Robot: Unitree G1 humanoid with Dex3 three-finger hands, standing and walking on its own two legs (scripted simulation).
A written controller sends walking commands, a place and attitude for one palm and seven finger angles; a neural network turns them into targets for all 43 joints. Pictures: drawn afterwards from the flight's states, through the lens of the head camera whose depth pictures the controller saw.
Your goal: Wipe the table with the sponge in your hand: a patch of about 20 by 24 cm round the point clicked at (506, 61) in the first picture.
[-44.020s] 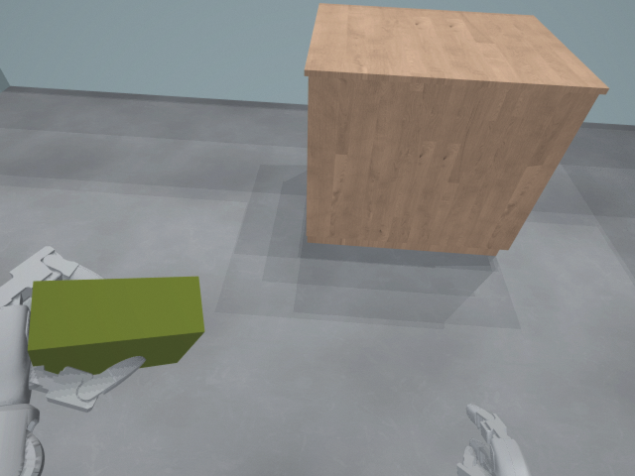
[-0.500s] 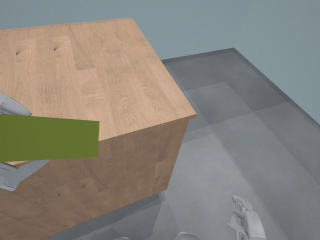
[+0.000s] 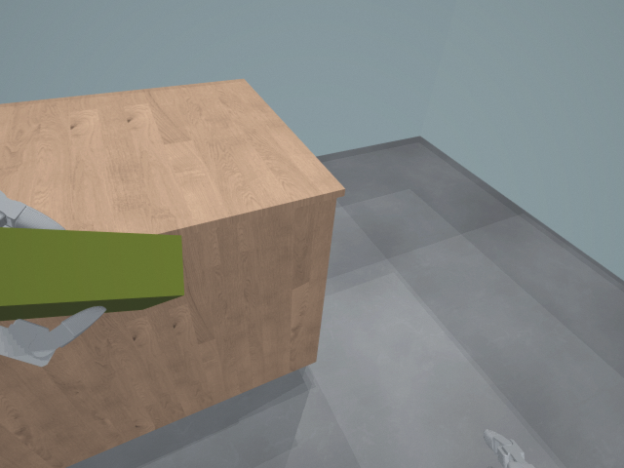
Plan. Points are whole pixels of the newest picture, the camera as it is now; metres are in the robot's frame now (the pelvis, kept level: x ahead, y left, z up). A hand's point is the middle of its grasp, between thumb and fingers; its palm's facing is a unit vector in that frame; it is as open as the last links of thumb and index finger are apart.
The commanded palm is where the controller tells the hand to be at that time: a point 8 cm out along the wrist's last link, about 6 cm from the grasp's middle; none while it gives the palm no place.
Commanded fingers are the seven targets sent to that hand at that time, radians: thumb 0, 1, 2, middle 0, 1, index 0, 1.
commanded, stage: stop stepping back and stand still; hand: left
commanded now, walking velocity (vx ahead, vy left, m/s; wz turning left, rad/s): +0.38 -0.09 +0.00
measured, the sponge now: (114, 277) +0.24 +0.21 +0.20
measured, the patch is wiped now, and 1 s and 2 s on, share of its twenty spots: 1.00 1.00 1.00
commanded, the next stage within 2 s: stand and wait in 0.80 s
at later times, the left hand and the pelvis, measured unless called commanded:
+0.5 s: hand (37, 331) +0.14 +0.20 +0.26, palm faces +0.46 -0.80 -0.38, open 9.9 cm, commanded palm +0.09 +0.25 +0.26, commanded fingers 0.00 0.10 1.30 -1.20 -1.60 -1.20 -1.60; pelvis -0.07 -0.03 +0.01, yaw +0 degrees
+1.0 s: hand (45, 324) +0.16 +0.21 +0.24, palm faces +0.46 -0.80 -0.39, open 9.9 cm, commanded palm +0.10 +0.26 +0.26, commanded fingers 0.00 0.10 1.30 -1.20 -1.60 -1.20 -1.60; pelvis -0.05 -0.03 +0.02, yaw +2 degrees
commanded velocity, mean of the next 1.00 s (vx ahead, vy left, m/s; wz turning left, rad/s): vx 0.08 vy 0.02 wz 0.00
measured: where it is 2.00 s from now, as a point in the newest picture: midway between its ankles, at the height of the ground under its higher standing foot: outside the picture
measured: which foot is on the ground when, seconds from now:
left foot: down 0.00-0.18, up 0.20-0.42, down 0.44-1.00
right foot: up 0.00-0.16, down 0.18-1.00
